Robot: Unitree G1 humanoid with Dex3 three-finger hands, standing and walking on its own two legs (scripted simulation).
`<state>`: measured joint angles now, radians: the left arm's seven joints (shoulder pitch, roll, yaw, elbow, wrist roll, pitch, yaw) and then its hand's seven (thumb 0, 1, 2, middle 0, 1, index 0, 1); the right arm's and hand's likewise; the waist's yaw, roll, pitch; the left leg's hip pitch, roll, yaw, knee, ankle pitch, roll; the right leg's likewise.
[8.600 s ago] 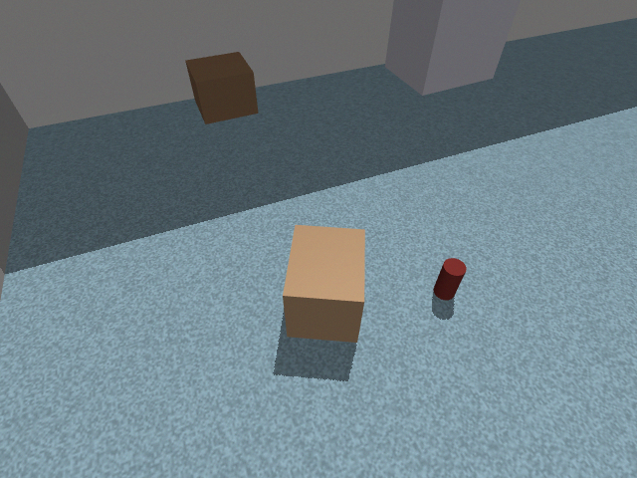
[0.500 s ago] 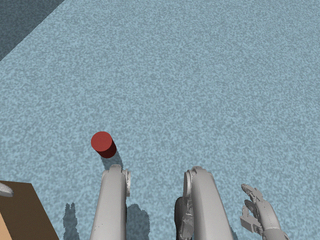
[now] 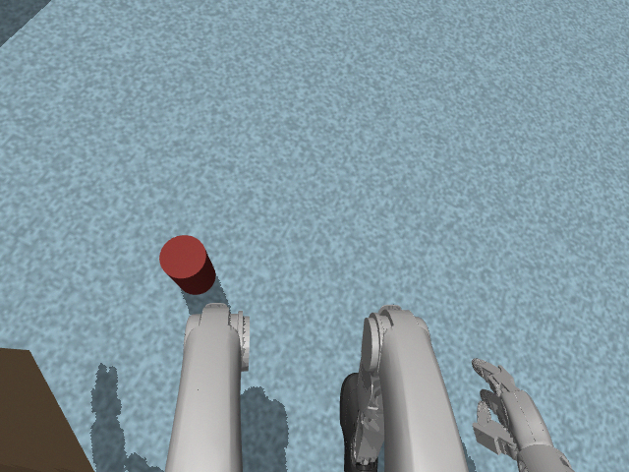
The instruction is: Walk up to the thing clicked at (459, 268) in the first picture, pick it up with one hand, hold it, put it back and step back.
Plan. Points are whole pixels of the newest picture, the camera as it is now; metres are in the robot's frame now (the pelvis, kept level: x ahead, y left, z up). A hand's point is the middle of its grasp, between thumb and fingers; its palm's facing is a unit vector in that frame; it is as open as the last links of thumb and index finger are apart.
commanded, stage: go down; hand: left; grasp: from the side
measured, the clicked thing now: (190, 267) +0.43 +0.22 -0.35
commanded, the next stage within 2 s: approach in 1.06 s
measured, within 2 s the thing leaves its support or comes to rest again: neither
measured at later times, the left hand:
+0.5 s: hand out of the picture +0.34 +0.40 -0.04, palm faces +0.16 -0.97 -0.16, open 17.5 cm
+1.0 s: hand out of the picture +0.35 +0.40 -0.05, palm faces +0.16 -0.98 -0.13, open 17.4 cm
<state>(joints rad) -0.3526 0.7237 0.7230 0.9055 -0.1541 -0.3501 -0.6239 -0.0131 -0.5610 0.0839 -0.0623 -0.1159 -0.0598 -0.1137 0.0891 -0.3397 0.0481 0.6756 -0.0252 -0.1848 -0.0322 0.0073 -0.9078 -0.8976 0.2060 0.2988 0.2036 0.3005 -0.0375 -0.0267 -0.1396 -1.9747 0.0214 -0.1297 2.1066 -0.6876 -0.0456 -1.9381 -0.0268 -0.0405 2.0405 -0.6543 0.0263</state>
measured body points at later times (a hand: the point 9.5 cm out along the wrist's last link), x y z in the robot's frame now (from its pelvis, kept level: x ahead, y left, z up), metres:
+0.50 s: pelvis +0.00 +0.00 -0.03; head +0.19 +0.06 +0.37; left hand +0.33 +0.45 -0.03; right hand +0.16 -0.27 -0.14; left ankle +0.08 +0.14 -0.40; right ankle +0.10 -0.13 -0.40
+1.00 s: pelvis +0.00 +0.01 -0.05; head +0.19 +0.06 +0.35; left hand +0.34 +0.46 -0.04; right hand +0.16 -0.27 -0.15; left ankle +0.08 +0.14 -0.40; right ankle +0.10 -0.13 -0.40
